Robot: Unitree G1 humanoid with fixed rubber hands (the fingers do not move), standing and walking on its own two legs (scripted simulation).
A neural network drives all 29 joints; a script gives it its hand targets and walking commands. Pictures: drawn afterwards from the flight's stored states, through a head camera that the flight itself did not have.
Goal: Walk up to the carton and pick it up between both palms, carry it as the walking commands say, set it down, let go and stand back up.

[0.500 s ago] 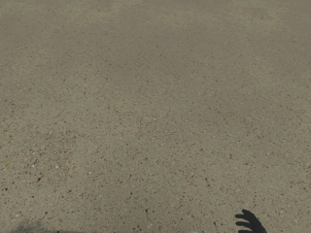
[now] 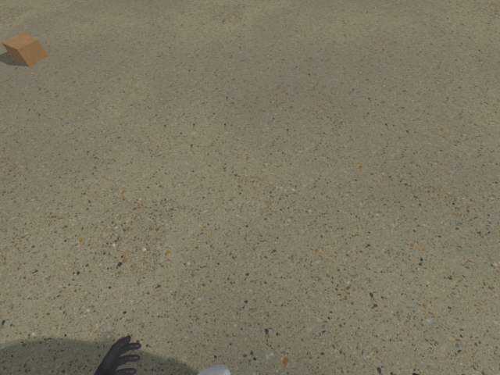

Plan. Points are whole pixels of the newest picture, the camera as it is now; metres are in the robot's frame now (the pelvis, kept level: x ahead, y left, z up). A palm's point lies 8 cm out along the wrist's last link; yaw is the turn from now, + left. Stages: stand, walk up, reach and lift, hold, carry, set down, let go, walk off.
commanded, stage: walk up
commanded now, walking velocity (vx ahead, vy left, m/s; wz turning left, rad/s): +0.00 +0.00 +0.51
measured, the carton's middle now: (25, 49) +2.64 +1.86 -0.70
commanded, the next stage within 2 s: none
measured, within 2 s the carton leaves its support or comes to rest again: neither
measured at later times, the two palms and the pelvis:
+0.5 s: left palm out of the picture -0.14 +0.28 -0.12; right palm (299, 269) +0.31 -0.08 -0.07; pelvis +0.04 +0.07 +0.00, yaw +17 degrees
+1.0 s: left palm (44, 278) +0.34 +0.43 -0.10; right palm (332, 298) +0.28 -0.14 -0.13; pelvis +0.25 +0.12 -0.01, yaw +27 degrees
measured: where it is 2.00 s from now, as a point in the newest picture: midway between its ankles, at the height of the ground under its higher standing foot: (184, 255)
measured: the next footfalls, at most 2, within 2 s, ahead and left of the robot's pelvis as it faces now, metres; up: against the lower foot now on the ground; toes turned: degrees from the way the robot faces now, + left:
left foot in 0.52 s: +0.06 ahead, +0.19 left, +0.00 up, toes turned +22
right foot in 0.98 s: +0.44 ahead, +0.07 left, +0.00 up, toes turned +20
